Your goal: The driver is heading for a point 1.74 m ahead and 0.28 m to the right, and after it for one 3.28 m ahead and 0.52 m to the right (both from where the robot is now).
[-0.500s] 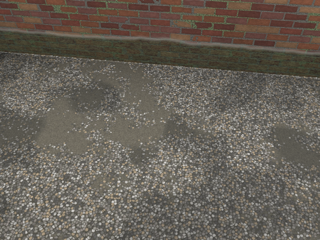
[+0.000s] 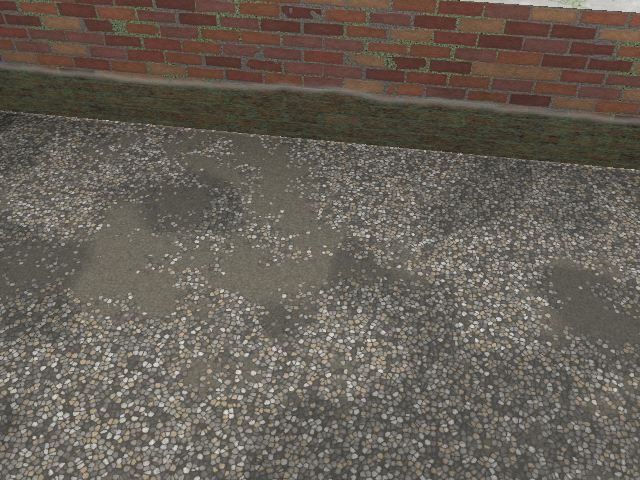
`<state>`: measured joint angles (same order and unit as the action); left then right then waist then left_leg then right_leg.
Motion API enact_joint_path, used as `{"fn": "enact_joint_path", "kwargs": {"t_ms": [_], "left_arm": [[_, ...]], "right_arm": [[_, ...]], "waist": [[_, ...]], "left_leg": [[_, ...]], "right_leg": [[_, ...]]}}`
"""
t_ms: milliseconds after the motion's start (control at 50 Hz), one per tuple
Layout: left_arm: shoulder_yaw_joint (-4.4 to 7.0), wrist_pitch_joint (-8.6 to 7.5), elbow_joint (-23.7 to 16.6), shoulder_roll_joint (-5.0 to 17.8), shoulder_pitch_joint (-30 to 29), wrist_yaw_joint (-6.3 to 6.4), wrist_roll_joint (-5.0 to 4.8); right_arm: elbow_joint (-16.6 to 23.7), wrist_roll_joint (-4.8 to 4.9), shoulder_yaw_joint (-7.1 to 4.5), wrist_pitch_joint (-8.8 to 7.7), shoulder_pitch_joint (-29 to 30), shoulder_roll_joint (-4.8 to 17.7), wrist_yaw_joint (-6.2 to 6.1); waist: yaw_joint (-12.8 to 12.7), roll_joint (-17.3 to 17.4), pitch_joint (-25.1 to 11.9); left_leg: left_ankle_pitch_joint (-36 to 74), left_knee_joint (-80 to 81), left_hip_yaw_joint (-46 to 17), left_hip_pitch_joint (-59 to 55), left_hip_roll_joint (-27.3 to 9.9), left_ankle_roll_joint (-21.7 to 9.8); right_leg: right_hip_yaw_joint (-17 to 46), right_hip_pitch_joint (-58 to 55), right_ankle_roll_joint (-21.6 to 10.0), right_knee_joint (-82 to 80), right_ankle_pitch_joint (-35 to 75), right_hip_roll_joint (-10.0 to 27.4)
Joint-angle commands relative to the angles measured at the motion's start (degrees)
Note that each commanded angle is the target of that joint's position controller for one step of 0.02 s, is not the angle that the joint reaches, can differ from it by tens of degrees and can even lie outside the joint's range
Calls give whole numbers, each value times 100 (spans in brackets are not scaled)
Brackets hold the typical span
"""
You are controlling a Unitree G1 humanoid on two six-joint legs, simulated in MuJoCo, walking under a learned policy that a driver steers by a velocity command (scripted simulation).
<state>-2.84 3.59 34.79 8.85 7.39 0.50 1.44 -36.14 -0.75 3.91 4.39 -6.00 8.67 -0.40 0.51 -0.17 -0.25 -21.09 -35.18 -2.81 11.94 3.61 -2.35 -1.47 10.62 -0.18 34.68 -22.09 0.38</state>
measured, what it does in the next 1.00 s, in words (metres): stands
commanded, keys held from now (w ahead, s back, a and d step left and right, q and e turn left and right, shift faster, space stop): w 1.00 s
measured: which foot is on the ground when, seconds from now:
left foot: down 0.00-1.00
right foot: down 0.00-1.00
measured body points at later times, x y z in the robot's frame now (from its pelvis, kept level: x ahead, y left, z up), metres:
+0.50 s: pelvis +0.00 +0.01 +0.00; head -0.01 +0.01 +0.45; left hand +0.19 +0.21 -0.09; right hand +0.20 -0.19 -0.08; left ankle -0.02 +0.10 -0.73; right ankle -0.04 -0.12 -0.73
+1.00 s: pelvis +0.00 +0.01 +0.00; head -0.01 +0.01 +0.45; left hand +0.19 +0.21 -0.09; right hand +0.20 -0.18 -0.08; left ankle -0.02 +0.10 -0.73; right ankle -0.04 -0.12 -0.73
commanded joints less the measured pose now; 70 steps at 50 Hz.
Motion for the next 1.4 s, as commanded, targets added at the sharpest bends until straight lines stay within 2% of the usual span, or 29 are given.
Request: {"fn": "enact_joint_path", "kwargs": {"t_ms": [20, 40, 80, 160, 200, 260, 300, 360, 400, 460, 500, 580, 620, 700, 740, 800, 840, 920, 960, 1020, 1060, 1120, 1140, 1180, 1220, 1280, 1300, 1340, 1400], "left_arm": [[106, -133, -469, 402, -396, 15, -6], [108, -82, -593, 447, -637, 14, -42], [143, -116, -437, 445, -252, 41, 7], [114, -60, -571, 446, -566, 21, -22], [149, -97, -417, 450, -161, 42, 28], [123, -54, -558, 454, -528, 29, -7], [152, -81, -420, 447, -164, 44, 33], [125, -45, -561, 445, -543, 26, -3], [155, -77, -424, 439, -189, 42, 35], [127, -42, -565, 433, -578, 25, -3], [156, -75, -425, 425, -224, 40, 33], [125, -40, -566, 426, -613, 21, -9], [157, -83, -414, 421, -233, 39, 31], [125, -41, -555, 422, -620, 23, -9], [156, -83, -403, 418, -233, 41, 31], [127, -43, -543, 418, -613, 27, -3], [154, -73, -400, 410, -246, 42, 31], [123, -35, -542, 419, -616, 22, -6], [153, -78, -391, 415, -231, 41, 31], [124, -39, -534, 416, -616, 27, -2], [151, -70, -392, 406, -250, 43, 31], [123, -34, -534, 410, -622, 25, 0], [150, -76, -388, 421, -293, 41, 29], [116, -30, -536, 398, -601, 26, 5], [157, -75, -388, 419, -252, 45, 29], [123, -89, -400, 380, -366, 32, 26], [118, -28, -536, 411, -634, 22, -5], [148, -73, -381, 407, -244, 41, 32], [120, -34, -528, 412, -631, 27, 0]], "right_arm": [[573, -12, -124, -99, 571, 428, -10], [711, -74, -110, -135, 783, 389, 73], [516, -26, -118, -165, 322, 397, 5], [742, -63, -96, -123, 814, 356, 64], [543, -16, -108, -158, 334, 380, -1], [758, -56, -92, -145, 834, 356, 62], [562, -3, -102, -160, 354, 383, 2], [780, -49, -85, -152, 838, 354, 70], [582, 2, -96, -170, 353, 380, 10], [802, -46, -77, -164, 835, 347, 77], [601, 3, -90, -181, 345, 372, 17], [825, -46, -71, -160, 810, 340, 85], [616, -3, -87, -194, 311, 363, 22], [837, -49, -69, -165, 789, 334, 85], [626, -4, -86, -197, 289, 356, 22], [841, -52, -69, -183, 788, 325, 81], [634, 1, -83, -194, 293, 353, 20], [853, -50, -66, -170, 768, 324, 84], [639, -4, -84, -202, 266, 350, 21], [856, -52, -67, -189, 770, 319, 81], [646, 1, -81, -199, 273, 345, 21], [863, -52, -64, -190, 767, 311, 82], [682, 0, -83, -180, 334, 340, 16], [860, -60, -65, -192, 730, 313, 85], [653, 1, -82, -214, 253, 343, 20], [732, 22, -86, -159, 516, 360, 0], [874, -50, -62, -178, 744, 309, 85], [657, -6, -79, -211, 234, 334, 22], [873, -53, -63, -198, 744, 305, 80]], "waist": [[9, 48, -175], [130, 0, 35], [31, -37, -746], [112, 50, 8], [11, 37, -782], [89, 65, -44], [-3, 58, -745], [80, 71, -31], [-8, 54, -735], [78, 63, -27], [-6, 49, -737], [89, 58, 21], [5, 33, -770], [96, 50, 17], [11, 34, -780], [92, 47, -41], [10, 50, -757], [96, 61, 17], [14, 39, -777], [92, 46, -33], [12, 48, -752], [90, 58, -34], [20, 48, -617], [93, 72, -50], [13, 30, -785], [-15, 118, -266], [97, 63, 25], [17, 40, -779], [93, 48, -30]], "left_leg": [[1265, 707, -488, 391, -398, -153], [2199, 447, -248, 431, -405, -134], [1540, 568, -411, 131, -384, -139], [2375, 401, -235, 405, -415, -147], [1664, 532, -417, 130, -394, -157], [2457, 376, -253, 393, -429, -169], [1712, 527, -438, 189, -410, -169], [2459, 377, -268, 442, -437, -176], [1705, 533, -456, 235, -419, -175], [2443, 384, -277, 480, -443, -180], [1686, 541, -462, 266, -425, -178], [2388, 397, -271, 543, -440, -176], [1656, 538, -450, 260, -419, -179], [2386, 388, -259, 542, -438, -176], [1663, 525, -434, 256, -417, -179], [2418, 369, -255, 499, -444, -184], [1675, 520, -429, 277, -426, -180], [2371, 375, -244, 552, -443, -180], [1644, 513, -418, 269, -423, -181], [2396, 357, -242, 514, -449, -185], [1651, 510, -414, 292, -432, -182], [2382, 357, -237, 523, -454, -186], [1598, 539, -434, 335, -445, -191], [2352, 351, -221, 540, -439, -179], [1643, 503, -404, 269, -439, -183], [1484, 605, -480, 461, -466, -211], [2335, 360, -221, 574, -453, -180], [1604, 500, -392, 285, -435, -183], [2361, 345, -219, 529, -460, -187]], "right_leg": [[304, -241, -128, -401, 1067, 175], [402, -40, -117, -325, 2223, 303], [274, -517, -124, -288, 1319, 185], [351, -46, -87, -267, 2207, 267], [244, -532, -96, -228, 1317, 167], [335, -79, -73, -230, 2201, 262], [227, -521, -77, -192, 1276, 157], [326, -80, -57, -201, 2155, 257], [226, -523, -65, -167, 1240, 156], [326, -82, -48, -183, 2125, 256], [231, -527, -57, -150, 1216, 155], [334, -63, -40, -169, 2114, 255], [247, -547, -59, -140, 1247, 161], [342, -63, -42, -163, 2141, 254], [255, -551, -61, -130, 1275, 159], [346, -85, -44, -158, 2157, 252], [253, -533, -55, -121, 1250, 150], [352, -54, -39, -149, 2141, 246], [269, -541, -60, -117, 1278, 153], [358, -72, -44, -147, 2159, 245], [268, -523, -55, -110, 1253, 143], [361, -64, -40, -140, 2134, 238], [283, -450, -60, -133, 1180, 136], [369, -71, -37, -136, 2180, 246], [277, -534, -56, -100, 1252, 133], [286, -268, -57, -199, 1027, 115], [372, -29, -38, -132, 2132, 230], [293, -525, -59, -101, 1269, 139], [379, -51, -44, -132, 2152, 230]]}}
Keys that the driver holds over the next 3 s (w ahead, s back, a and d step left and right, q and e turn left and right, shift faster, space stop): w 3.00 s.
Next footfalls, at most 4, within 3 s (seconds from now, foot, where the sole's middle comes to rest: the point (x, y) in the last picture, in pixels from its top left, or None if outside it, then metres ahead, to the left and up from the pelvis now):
none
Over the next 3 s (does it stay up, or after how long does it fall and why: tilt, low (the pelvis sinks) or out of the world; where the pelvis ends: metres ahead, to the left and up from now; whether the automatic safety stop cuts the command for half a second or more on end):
stays up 0.00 0.01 0.00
